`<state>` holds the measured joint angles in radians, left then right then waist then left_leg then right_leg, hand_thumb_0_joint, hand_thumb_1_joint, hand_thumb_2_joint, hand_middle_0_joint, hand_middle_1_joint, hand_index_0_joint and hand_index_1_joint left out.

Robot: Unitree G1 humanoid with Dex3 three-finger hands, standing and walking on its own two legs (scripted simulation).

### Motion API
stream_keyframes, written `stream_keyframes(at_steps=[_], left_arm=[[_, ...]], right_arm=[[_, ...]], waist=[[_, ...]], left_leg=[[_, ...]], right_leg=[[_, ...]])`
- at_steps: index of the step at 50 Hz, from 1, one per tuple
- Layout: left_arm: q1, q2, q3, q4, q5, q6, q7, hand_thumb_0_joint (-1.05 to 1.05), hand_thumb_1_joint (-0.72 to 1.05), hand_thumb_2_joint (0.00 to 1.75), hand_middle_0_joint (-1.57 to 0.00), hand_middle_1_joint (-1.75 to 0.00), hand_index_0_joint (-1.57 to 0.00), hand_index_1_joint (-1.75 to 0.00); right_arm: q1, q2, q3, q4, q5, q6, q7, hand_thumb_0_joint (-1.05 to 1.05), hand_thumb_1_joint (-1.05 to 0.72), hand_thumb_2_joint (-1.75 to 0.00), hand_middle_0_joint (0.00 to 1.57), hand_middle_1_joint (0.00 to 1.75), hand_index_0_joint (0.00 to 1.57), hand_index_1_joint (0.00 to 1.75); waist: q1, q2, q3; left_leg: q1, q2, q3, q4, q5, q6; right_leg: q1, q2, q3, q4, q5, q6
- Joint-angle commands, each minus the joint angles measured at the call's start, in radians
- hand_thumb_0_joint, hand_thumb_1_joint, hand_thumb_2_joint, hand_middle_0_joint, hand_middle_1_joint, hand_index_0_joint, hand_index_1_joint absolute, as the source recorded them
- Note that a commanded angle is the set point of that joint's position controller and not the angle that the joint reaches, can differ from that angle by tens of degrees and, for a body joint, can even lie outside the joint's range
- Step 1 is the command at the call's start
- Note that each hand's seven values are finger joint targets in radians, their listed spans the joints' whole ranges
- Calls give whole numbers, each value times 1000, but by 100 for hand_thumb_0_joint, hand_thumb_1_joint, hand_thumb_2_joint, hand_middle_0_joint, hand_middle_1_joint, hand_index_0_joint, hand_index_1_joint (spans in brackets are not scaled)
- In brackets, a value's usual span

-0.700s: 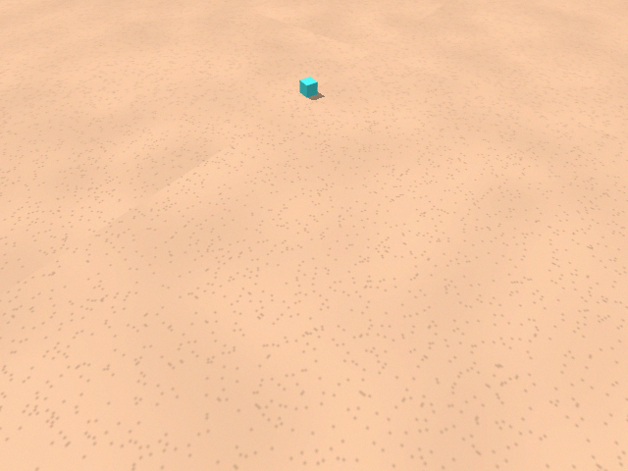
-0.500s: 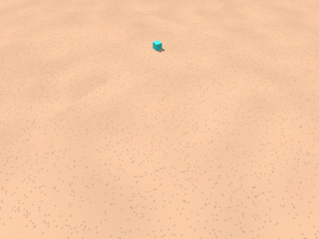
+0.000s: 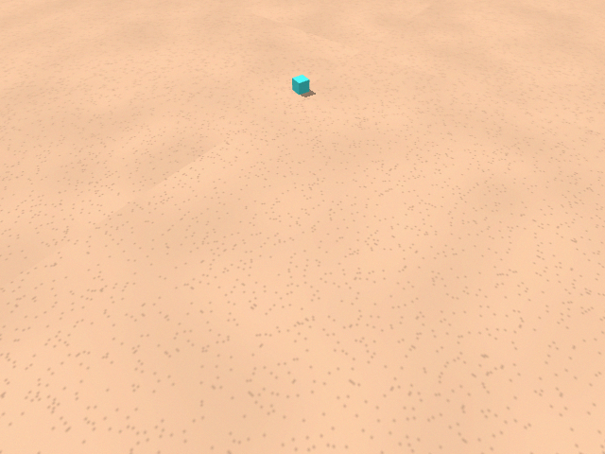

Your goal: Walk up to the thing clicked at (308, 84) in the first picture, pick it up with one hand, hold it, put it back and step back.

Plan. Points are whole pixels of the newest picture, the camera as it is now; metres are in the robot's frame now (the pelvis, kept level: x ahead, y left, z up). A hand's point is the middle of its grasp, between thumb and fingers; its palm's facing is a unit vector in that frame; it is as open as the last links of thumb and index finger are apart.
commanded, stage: stand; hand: left
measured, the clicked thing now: (300, 84) +2.27 -0.01 -0.74
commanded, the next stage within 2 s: walk up in 0.42 s
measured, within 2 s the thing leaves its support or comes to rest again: neither
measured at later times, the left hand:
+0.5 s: hand out of the picture +0.09 +0.26 -0.15, palm faces +0.04 -0.95 -0.31, open 7.4 cm
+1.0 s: hand (70, 418) +0.21 +0.37 -0.16, palm faces +0.25 -0.94 -0.25, open 7.4 cm
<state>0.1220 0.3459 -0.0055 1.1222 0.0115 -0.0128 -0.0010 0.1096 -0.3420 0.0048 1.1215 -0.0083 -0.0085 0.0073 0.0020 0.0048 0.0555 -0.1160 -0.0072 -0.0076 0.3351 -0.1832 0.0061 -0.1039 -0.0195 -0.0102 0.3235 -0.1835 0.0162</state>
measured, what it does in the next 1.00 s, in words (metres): walks ahead, turning left: left foot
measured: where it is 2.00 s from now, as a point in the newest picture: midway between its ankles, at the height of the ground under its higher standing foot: (287, 274)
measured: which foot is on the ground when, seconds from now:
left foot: down 0.00-0.50, up 0.52-0.72, down 0.74-1.00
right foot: down 0.00-0.74, up 0.76-1.00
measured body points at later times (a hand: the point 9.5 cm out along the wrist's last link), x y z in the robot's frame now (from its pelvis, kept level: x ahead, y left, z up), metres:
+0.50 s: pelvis +0.01 +0.00 +0.00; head +0.02 +0.01 +0.45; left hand +0.09 +0.31 -0.13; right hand +0.08 -0.31 -0.13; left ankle +0.00 +0.12 -0.75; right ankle -0.01 -0.13 -0.74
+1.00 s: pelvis +0.19 +0.07 -0.01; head +0.16 +0.11 +0.44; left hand +0.20 +0.42 -0.14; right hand +0.31 -0.25 -0.09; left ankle +0.14 +0.18 -0.75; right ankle +0.32 -0.07 -0.67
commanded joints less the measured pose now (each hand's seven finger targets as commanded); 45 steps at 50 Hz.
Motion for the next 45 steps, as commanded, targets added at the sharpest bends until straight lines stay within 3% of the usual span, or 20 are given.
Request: stream_keyframes(at_steps=[1, 20, 21, 22, 23, 24, 25, 26, 27, 28, 30, 33, 35, 36, 37, 38, 39, 40, 42, 45], left_arm=[[-38, 203, 38, -58, 0, -21, 11, 0, 90, 90, -20, -30, -20, -30], [-41, 203, 41, -58, 1, -17, 10, 0, 90, 90, -20, -30, -20, -30], [-90, 361, 162, -149, 41, -26, -45, 0, 90, 90, -20, -30, -20, -30], [-112, 360, 173, -165, 57, -22, -62, 0, 90, 90, -20, -30, -20, -30], [-109, 347, 179, -178, 60, -19, -73, 0, 90, 90, -20, -30, -20, -30], [-31, 341, 183, -173, 57, -21, -81, 0, 90, 90, -20, -30, -20, -30], [59, 358, 193, -153, 54, -25, -79, 0, 90, 90, -20, -30, -20, -30], [26, 378, 202, -161, 45, -27, -76, 0, 90, 90, -20, -30, -20, -30], [-44, 378, 202, -197, 46, -30, -78, 0, 90, 90, -20, -30, -20, -30], [-62, 383, 205, -213, 50, -30, -80, 0, 90, 90, -20, -30, -20, -30], [-102, 345, 194, -227, 58, -35, -85, 0, 90, 90, -20, -30, -20, -30], [-221, 373, 194, -258, 56, -27, -101, 0, 90, 90, -20, -30, -20, -30], [-257, 345, 184, -277, 51, -13, -110, 0, 90, 90, -20, -30, -20, -30], [-224, 277, 166, -278, 57, -4, -113, 0, 90, 90, -20, -30, -20, -30], [-187, 211, 144, -282, 51, 2, -116, 0, 90, 90, -20, -30, -20, -30], [-172, 218, 132, -300, 49, 7, -120, 0, 90, 90, -20, -30, -20, -30], [-147, 303, 143, -297, 43, 11, -123, 0, 90, 90, -20, -30, -20, -30], [-119, 340, 144, -289, 44, 7, -127, 0, 90, 90, -20, -30, -20, -30], [-71, 360, 155, -222, 23, 11, -134, 0, 90, 90, -20, -30, -20, -30], [-34, 357, 156, -205, 21, 20, -149, 0, 90, 90, -20, -30, -20, -30]], right_arm=[[-39, -219, -37, -57, 1, -26, -18, 0, -90, -90, 20, 30, 20, 30], [-39, -221, -36, -60, 0, -27, -19, 0, -90, -90, 20, 30, 20, 30], [71, -359, -124, -117, 3, -51, 4, 0, -90, -90, 20, 30, 20, 30], [23, -381, -134, -131, -7, -56, 19, 0, -90, -90, 20, 30, 20, 30], [-10, -368, -130, -156, -17, -56, 27, 0, -90, -90, 20, 30, 20, 30], [-95, -343, -128, -200, -21, -62, 31, 0, -90, -90, 20, 30, 20, 30], [-167, -281, -117, -248, -26, -66, 31, 0, -90, -90, 20, 30, 20, 30], [-174, -262, -119, -259, -31, -69, 31, 0, -90, -90, 20, 30, 20, 30], [-129, -295, -124, -258, -25, -69, 35, 0, -90, -90, 20, 30, 20, 30], [-101, -314, -133, -253, -21, -73, 43, 0, -90, -90, 20, 30, 20, 30], [-36, -308, -134, -242, -14, -78, 65, 0, -90, -90, 20, 30, 20, 30], [125, -302, -152, -205, -10, -68, 74, 0, -90, -90, 20, 30, 20, 30], [331, -315, -183, -137, -9, -66, 53, 0, -90, -90, 20, 30, 20, 30], [460, -362, -210, -99, -16, -68, 32, 0, -90, -90, 20, 30, 20, 30], [504, -444, -229, -107, -30, -67, 10, 0, -90, -90, 20, 30, 20, 30], [410, -496, -232, -174, -22, -73, -2, 0, -90, -90, 20, 30, 20, 30], [266, -510, -219, -221, -4, -78, 1, 0, -90, -90, 20, 30, 20, 30], [179, -504, -204, -241, 11, -89, 0, 0, -90, -90, 20, 30, 20, 30], [126, -440, -176, -258, 7, -111, -3, 0, -90, -90, 20, 30, 20, 30], [143, -410, -164, -255, 12, -129, -7, 0, -90, -90, 20, 30, 20, 30]], waist=[[2, -5, -88], [4, 4, -84], [26, -93, -180], [40, -54, -87], [60, -26, -30], [115, -44, -29], [169, -164, -24], [175, -285, -8], [143, -223, 2], [131, -176, 19], [84, -141, 1], [0, -206, -38], [-101, -44, -91], [-167, 159, -145], [-191, 392, -101], [-135, 373, -54], [-64, 224, 19], [-10, 157, 74], [36, 61, 85], [39, 73, 55]], left_leg=[[20, 135, -101, -46, 155, 25], [12, 136, -103, -57, 159, 23], [-123, 132, -212, 27, -334, 80], [-264, 135, -228, 18, -431, 68], [-369, 106, -185, 22, -429, 42], [-483, 71, -112, 106, -351, 17], [-670, -29, 64, 285, -215, -42], [-741, 40, 96, 507, -232, -7], [-733, 90, 75, 526, -263, -2], [-660, 120, 38, 503, -285, -1], [-551, 146, -13, 435, -278, 23], [-254, 101, 109, 342, -174, 17], [145, 30, 176, 240, -22, 8], [388, 25, 101, 246, -63, 36], [406, 144, -191, 66, -396, 65], [256, 349, -611, -147, -736, 91], [25, 450, -799, -300, -899, 177], [-81, 480, -795, -332, -871, 233], [-163, 375, -504, -245, -690, 202], [-179, 288, -318, -227, -595, 167]], right_leg=[[11, -117, 87, -49, 125, -38], [26, -117, 83, -46, 124, -39], [102, -85, 26, 91, -397, -65], [54, -103, 52, 123, -512, -79], [63, -118, 61, 101, -553, -88], [136, -178, 113, 29, -583, -115], [304, -275, 206, -144, -668, -167], [274, -425, 334, -213, -610, -216], [243, -474, 350, -232, -570, -246], [183, -475, 349, -235, -566, -260], [155, -381, 187, -185, -537, -229], [-23, -273, -28, -135, -550, -173], [-263, -175, -171, 122, -525, -136], [-441, -103, -203, 427, -469, -112], [-653, 17, -205, 753, -515, -89], [-717, 15, -65, 906, -448, -65], [-646, -44, 57, 921, -347, -68], [-603, -100, 101, 923, -299, -67], [-518, -158, 116, 851, -191, -38], [-493, -153, 85, 767, -87, -10]])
